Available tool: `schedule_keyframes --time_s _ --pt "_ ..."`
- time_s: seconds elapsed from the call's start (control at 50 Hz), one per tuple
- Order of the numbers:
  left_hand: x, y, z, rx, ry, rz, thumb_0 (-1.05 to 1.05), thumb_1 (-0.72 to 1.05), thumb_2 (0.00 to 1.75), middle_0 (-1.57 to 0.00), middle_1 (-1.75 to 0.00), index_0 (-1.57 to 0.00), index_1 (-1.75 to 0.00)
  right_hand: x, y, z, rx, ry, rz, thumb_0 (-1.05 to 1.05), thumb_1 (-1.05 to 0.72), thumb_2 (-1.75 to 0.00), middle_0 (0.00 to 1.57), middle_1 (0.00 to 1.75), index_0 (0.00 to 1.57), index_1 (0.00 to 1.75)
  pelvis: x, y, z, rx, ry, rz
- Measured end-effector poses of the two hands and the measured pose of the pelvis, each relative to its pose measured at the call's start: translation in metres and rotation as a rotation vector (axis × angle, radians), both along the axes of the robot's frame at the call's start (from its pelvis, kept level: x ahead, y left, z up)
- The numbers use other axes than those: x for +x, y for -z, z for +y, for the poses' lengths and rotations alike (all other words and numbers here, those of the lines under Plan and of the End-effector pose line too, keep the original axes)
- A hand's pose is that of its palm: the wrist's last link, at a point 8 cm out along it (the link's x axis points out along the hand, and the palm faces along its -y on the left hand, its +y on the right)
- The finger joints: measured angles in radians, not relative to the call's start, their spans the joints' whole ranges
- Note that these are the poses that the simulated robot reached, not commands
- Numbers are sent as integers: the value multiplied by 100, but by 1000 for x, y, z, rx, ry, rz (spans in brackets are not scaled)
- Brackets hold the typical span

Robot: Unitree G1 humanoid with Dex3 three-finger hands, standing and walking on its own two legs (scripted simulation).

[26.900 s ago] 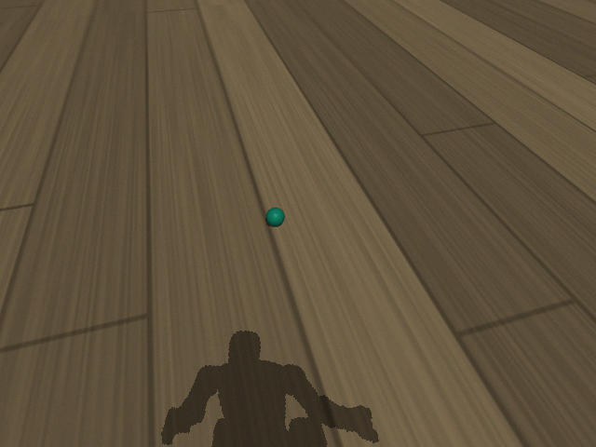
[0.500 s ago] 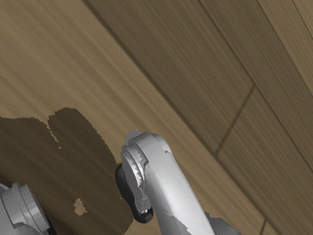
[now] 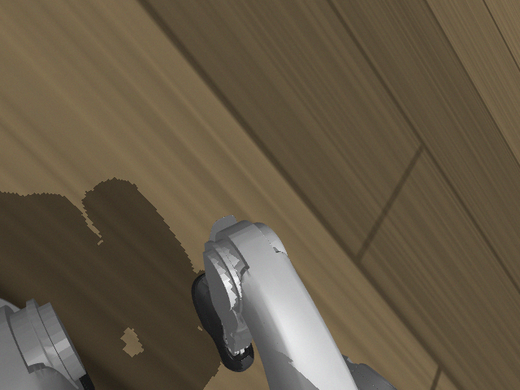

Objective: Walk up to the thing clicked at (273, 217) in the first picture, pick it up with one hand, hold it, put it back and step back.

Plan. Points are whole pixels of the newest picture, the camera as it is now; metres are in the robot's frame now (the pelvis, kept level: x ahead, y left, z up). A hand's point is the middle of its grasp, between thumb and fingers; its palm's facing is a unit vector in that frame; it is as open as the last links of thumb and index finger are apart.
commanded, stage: withdraw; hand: left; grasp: from above
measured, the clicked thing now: out of the picture +0.47 +0.32 -0.27
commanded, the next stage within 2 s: home in 0.68 s
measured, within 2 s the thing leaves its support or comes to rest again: neither
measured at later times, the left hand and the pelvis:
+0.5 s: hand out of the picture +0.45 +0.31 -0.04, palm faces -0.44 -0.13 -0.89, open 14.2 cm; pelvis -0.01 -0.01 +0.06, yaw +8 degrees
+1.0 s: hand out of the picture +0.46 +0.32 -0.15, palm faces -0.41 -0.20 -0.89, open 12.8 cm; pelvis -0.01 -0.01 +0.01, yaw +7 degrees
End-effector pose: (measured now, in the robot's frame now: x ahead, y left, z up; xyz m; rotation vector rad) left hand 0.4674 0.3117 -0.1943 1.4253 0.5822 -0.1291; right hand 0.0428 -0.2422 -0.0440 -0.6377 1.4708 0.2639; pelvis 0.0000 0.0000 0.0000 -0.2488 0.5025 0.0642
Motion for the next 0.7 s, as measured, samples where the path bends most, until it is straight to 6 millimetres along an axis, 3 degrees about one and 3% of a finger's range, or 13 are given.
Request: schedule_keyframes --time_s 0.1,0.22,0.34,0.44,0.56,0.7 --pt "12 -26 1 16 28 -102 0 -50 97 -8 -102 -9 -101 5 2 -2 16 21 -2 1 -91 -90 20 30 20 30 4 -2 -1 5 -5 27" --pt "17 -92 13 82 -11 -195 0 -51 98 -8 -100 -8 -100 29 14 -8 64 87 -72 1 -91 -90 20 30 20 30 8 -8 -4 24 -15 77" --pt "9 -158 25 114 -88 -118 0 -53 100 -8 -99 -7 -100 58 19 -11 113 143 -171 1 -92 -90 20 30 20 30 2 -24 -5 59 -38 81" --pt "-2 -199 14 76 -56 -21 0 -54 102 -8 -99 -7 -101 65 10 -13 113 170 -181 1 -92 -90 20 30 20 30 -6 -47 -7 85 -65 81" --pt "-15 -212 -10 13 23 49 0 -53 102 -8 -99 -7 -101 58 -12 -23 45 180 -180 1 -91 -90 20 30 20 30 -13 -69 -13 103 -82 79" --pt "-20 -189 -14 11 66 48 0 -52 102 -8 -98 -7 -100 36 -26 -41 -69 184 -151 1 -91 -90 20 30 20 30 -17 -67 -17 109 -84 83"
